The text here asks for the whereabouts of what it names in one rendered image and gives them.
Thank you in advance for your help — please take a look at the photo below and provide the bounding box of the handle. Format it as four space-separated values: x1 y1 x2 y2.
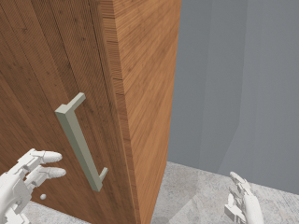
54 92 108 192

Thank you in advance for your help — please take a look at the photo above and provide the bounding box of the robot left hand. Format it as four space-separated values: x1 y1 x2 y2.
0 148 66 224

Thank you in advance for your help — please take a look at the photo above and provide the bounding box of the robot right hand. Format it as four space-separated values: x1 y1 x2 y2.
224 172 264 224

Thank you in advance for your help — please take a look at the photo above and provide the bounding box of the wardrobe door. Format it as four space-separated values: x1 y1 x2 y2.
0 0 137 224

